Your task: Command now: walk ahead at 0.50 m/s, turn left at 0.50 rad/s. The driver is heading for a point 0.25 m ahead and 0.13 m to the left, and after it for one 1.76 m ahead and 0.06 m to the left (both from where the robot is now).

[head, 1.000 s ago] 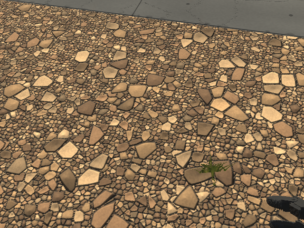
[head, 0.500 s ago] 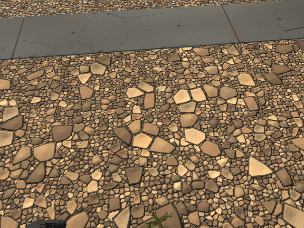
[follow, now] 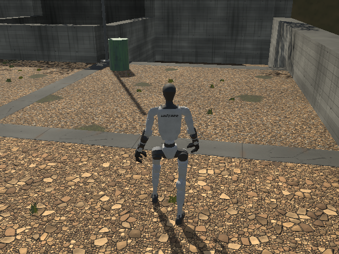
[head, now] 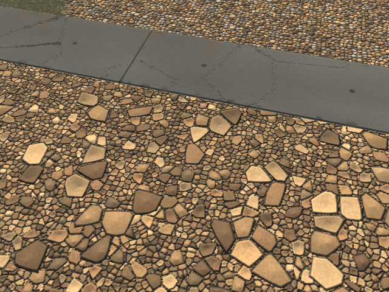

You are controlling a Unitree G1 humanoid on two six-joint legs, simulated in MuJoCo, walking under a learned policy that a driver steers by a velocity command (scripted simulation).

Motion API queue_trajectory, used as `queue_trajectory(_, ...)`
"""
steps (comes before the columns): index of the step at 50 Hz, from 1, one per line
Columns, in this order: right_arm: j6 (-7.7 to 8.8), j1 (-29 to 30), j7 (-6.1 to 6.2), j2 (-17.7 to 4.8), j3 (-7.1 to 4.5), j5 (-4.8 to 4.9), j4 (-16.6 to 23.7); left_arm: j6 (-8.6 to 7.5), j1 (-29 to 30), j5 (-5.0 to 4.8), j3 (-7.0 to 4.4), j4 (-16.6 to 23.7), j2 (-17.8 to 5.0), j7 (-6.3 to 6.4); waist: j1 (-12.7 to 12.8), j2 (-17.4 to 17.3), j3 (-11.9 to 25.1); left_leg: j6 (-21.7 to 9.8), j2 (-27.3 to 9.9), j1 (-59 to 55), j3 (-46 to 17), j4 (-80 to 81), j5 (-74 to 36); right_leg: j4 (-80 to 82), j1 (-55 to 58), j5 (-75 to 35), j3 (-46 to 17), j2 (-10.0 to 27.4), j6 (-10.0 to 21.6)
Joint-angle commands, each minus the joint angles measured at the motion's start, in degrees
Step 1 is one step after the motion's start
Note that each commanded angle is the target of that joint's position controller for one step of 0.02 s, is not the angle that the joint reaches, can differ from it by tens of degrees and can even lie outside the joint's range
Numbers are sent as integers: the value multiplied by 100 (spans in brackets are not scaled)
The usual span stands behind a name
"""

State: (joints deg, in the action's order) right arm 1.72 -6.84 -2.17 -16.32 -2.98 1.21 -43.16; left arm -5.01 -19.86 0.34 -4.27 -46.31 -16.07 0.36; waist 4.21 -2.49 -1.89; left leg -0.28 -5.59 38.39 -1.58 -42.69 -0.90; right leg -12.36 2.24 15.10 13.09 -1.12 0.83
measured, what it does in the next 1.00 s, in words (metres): walks ahead: left foot, then right foot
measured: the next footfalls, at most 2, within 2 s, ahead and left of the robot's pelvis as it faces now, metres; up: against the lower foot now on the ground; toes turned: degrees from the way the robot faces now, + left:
left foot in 0.14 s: +0.25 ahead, +0.13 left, +0.00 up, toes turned +9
right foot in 0.62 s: +0.38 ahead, -0.07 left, +0.00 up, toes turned +21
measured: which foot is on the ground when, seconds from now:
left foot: up 0.00-0.12, down 0.14-1.00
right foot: down 0.00-0.16, up 0.18-0.60, down 0.62-0.94, up 0.96-1.00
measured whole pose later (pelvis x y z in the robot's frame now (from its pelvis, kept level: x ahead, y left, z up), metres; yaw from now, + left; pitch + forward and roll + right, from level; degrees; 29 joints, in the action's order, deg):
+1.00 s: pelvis +0.27 +0.03 -0.01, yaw +9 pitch +2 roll +1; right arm -1.4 -12.2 2.2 -16.7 -4.5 -1.0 -42.7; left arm 1.5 -7.3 -0.8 -4.1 -36.5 -18.1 0.2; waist -0.9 2.0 -2.0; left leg -2.3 2.7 13.2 0.7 -31.9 20.3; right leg -46.4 -26.3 24.4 -6.7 -3.7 -0.6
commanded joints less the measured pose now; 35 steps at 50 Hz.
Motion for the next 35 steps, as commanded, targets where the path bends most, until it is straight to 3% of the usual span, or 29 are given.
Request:
queue_trajectory(1,70,685,-114,-209,-1,5,604,8,96,-89,-257,257,-977,45,7,427,-448,-169,-13,148,189,482,25,429,-6,-2034,-353,1767,789)
queue_trajectory(3,66,764,-170,-291,-36,7,733,99,82,-135,-290,202,-1072,56,-73,506,-387,-344,150,6,411,653,479,39,330,-3005,-203,1827,690)
queue_trajectory(4,59,652,-186,-382,-89,-12,763,156,179,-142,-308,225,-1160,83,-209,610,-266,-439,357,-296,608,688,757,-413,402,-4277,-113,1795,609)
queue_trajectory(5,51,281,-183,-523,-173,-33,714,223,254,-161,-326,263,-1239,121,-432,734,26,-538,629,-822,813,663,1005,-1094,425,-5467,-58,1730,519)
queue_trajectory(6,57,-476,-151,-763,-316,-34,539,281,358,-189,-321,315,-1256,150,-843,710,455,-682,905,-1774,895,917,800,-2151,213,-5903,27,1555,363)
queue_trajectory(7,41,-1267,-48,-1109,-494,-58,354,261,369,-204,-274,368,-1173,171,-1267,500,901,-891,930,-3214,587,1396,-148,-3527,-612,-4994,100,1263,42)
queue_trajectory(8,-33,-1381,96,-1758,-604,-71,335,171,-101,152,-69,572,-453,124,-755,-1114,1442,-1488,-475,-5161,-1353,838,-2654,-5564,-2714,569,-20,552,-360)
queue_trajectory(9,22,-1204,52,-1832,-562,-146,683,20,-392,85,44,698,-481,51,-659,-1135,2777,-2719,-1654,-6210,-4112,1550,-2171,-7141,-3925,2669,-1333,-286,-549)
queue_trajectory(10,43,-1158,6,-1432,-464,-131,750,-51,343,-145,-85,736,-975,19,-1033,-106,2576,-2384,-1415,-5903,-3436,1858,-2261,-7191,-4200,2224,-1941,77,-429)
queue_trajectory(11,89,-860,8,-1207,-412,-55,717,-69,694,-207,-51,899,-901,48,-889,15,1746,-2127,-1148,-5133,-2646,1891,-2237,-6756,-4387,1717,-1840,272,-338)
queue_trajectory(12,97,-555,28,-1002,-360,24,723,-37,723,-93,-60,799,-859,129,-654,420,1145,-1864,-847,-4276,-2152,1996,-2150,-6324,-4284,1364,-1787,487,-373)
queue_trajectory(13,87,-357,73,-906,-337,2,765,29,685,-5,-98,808,-931,181,-485,287,932,-1780,-733,-3600,-1929,2118,-2214,-6013,-3939,1096,-1819,598,-398)
queue_trajectory(14,65,-248,97,-898,-326,-82,817,115,614,11,-118,818,-949,185,-336,148,861,-1744,-609,-3110,-1802,2257,-2306,-5875,-3568,968,-1837,611,-417)
queue_trajectory(16,52,-160,135,-970,-355,-142,800,221,461,37,-82,789,-776,201,-199,61,865,-1735,-478,-2592,-1539,2315,-2682,-5425,-3289,844,-1748,524,-514)
queue_trajectory(18,13,-212,207,-1072,-386,-109,748,281,576,66,-35,836,-640,229,-212,3,934,-1659,-339,-2477,-1385,2250,-2864,-4870,-3305,571,-1702,403,-614)
queue_trajectory(21,-137,-211,326,-1109,-394,-33,727,340,905,60,-4,926,-597,223,-307,-149,1057,-1424,-151,-2462,-1423,2145,-2052,-4141,-3243,-40,-1763,274,-705)
queue_trajectory(26,-279,-252,383,-937,-293,-103,677,353,1366,-15,18,1024,-605,120,-556,-442,891,-1248,-181,-2485,-1686,1998,-714,-3114,-2915,-324,-1776,238,-657)
queue_trajectory(29,-266,-218,339,-575,-105,-157,583,266,1244,-2,38,971,-540,22,-505,-484,901,-1150,-298,-2615,-1719,1600,-856,-2234,-2295,-385,-1665,285,-419)
queue_trajectory(30,-240,-171,325,-385,-11,-152,524,215,1111,21,71,910,-414,-18,-356,-443,856,-971,-174,-2467,-1607,1489,-604,-1368,-1715,-1105,-1608,294,-274)
queue_trajectory(31,-177,-491,305,-227,53,-231,410,177,1185,107,80,946,-511,-24,-464,-252,802,-664,81,-2316,-1483,1418,-63,-945,-1202,-2273,-1986,572,-94)
queue_trajectory(32,-114,-1034,294,-271,43,-406,327,188,1337,154,13,1081,-970,8,-896,586,901,-361,571,-2160,-1042,959,1238,-1184,-825,-3925,-2749,1274,280)
queue_trajectory(33,-100,-1282,308,-360,7,-344,229,224,1541,208,89,1019,-718,13,-1098,1207,937,-66,717,-2297,-694,1022,2159,-1232,-1134,-3659,-3074,1565,920)
queue_trajectory(34,-123,-924,333,-587,-18,-353,259,249,1595,86,91,1026,-580,-29,-903,1195,768,68,650,-2547,-570,1237,1899,-1123,-1511,-2767,-3131,1336,929)
queue_trajectory(35,-167,-624,354,-739,-85,-299,275,271,1567,14,49,1028,-680,-66,-726,1043,633,49,738,-2487,-486,1213,1745,-1133,-1554,-2161,-2932,1054,741)
Keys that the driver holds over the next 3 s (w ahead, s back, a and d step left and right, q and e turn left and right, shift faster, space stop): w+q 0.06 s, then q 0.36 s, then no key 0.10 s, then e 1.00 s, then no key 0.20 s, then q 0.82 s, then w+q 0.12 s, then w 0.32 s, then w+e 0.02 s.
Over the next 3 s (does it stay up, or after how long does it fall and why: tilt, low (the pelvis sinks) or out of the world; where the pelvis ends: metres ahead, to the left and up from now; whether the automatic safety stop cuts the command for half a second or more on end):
stays up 0.38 0.04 0.00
